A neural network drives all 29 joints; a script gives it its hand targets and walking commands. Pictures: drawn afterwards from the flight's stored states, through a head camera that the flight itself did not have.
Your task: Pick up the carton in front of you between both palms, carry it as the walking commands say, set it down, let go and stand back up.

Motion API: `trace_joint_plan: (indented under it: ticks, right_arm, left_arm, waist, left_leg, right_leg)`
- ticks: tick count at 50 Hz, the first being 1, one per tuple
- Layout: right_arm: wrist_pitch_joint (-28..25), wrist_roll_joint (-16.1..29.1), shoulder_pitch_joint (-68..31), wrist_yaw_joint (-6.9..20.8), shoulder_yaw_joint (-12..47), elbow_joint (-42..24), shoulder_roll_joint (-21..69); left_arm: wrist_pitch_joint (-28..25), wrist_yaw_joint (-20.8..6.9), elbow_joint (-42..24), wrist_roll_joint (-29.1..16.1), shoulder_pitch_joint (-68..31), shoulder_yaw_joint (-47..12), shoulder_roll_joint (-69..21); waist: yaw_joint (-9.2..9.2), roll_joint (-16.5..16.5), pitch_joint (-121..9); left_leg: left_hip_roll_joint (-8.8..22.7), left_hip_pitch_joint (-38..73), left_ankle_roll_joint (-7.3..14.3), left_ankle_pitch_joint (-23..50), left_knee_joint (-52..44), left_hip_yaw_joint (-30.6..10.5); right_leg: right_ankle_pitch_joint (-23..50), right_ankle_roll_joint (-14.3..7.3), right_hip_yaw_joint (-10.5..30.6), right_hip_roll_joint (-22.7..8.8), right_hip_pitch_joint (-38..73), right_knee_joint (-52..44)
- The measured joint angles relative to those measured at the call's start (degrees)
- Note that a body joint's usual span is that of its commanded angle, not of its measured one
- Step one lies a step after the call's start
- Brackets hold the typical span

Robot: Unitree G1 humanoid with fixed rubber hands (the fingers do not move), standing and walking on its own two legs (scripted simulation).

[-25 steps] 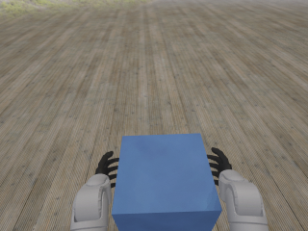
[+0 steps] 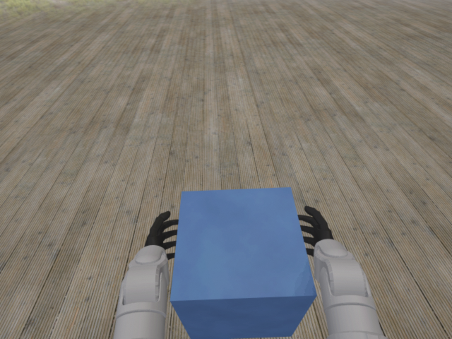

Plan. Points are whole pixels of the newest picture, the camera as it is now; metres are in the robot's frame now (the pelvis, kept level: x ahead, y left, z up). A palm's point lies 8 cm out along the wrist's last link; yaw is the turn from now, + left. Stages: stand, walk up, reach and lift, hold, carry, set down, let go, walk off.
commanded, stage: carry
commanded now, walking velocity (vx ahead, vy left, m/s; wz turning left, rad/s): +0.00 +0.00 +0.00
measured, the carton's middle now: (238, 267) +0.31 +0.00 -0.03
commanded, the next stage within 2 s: hold in 0.52 s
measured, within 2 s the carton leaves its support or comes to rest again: neither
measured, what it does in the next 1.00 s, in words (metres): stands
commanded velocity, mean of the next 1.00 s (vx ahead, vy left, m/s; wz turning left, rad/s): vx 0.00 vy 0.00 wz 0.00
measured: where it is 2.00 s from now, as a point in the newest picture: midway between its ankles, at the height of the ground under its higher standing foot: outside the picture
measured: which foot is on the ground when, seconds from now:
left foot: down 0.00-1.00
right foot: down 0.00-1.00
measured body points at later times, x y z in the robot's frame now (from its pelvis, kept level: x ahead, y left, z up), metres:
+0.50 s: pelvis -0.01 +0.01 +0.00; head -0.03 +0.01 +0.45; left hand +0.30 +0.16 +0.04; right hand +0.30 -0.14 +0.04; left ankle -0.02 +0.10 -0.74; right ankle +0.04 -0.11 -0.74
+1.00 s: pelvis -0.03 -0.01 +0.00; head -0.06 -0.02 +0.45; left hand +0.28 +0.17 +0.04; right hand +0.31 -0.13 +0.04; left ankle -0.02 +0.11 -0.74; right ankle +0.04 -0.12 -0.74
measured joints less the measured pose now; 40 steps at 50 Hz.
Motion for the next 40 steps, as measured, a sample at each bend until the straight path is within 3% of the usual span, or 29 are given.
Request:
trace_joint_plan:
  ticks: [26, 32, 40]
  right_arm:
    - [2.31, 0.53, 1.13, -0.29, 1.16, -1.59, -0.26]
    - [2.17, 0.18, 2.44, -0.33, 1.81, -3.47, -0.52]
    - [1.91, -0.82, 0.39, -0.02, 0.76, -0.83, -0.07]
  left_arm:
    - [2.37, 0.29, -1.65, -0.43, 1.09, -0.99, 0.24]
    - [1.48, -0.26, -1.54, 0.01, 1.09, -1.66, 0.21]
    - [0.9, -0.47, 0.34, 0.47, 0.13, 0.02, 0.02]
  waist:
    - [-0.04, 0.02, -0.08]
    - [-0.56, 0.44, 7.4]
    - [0.22, 0.73, 9.25]
  left_leg:
    - [-0.47, -0.65, 0.72, 0.1, 0.65, 0.09]
    - [-2.57, 8.05, 0.89, 2.57, -4.56, -5.06]
    - [-3.35, 11.21, 0.57, 4.23, -6.44, -7.8]
  right_leg:
    - [0.7, 0.67, 0.25, -0.6, -0.31, -0.05]
    - [3.37, 1.18, 8.25, 2.74, 9.43, -6.17]
    - [3.3, 1.51, 8.86, 3.13, 13.05, -7.43]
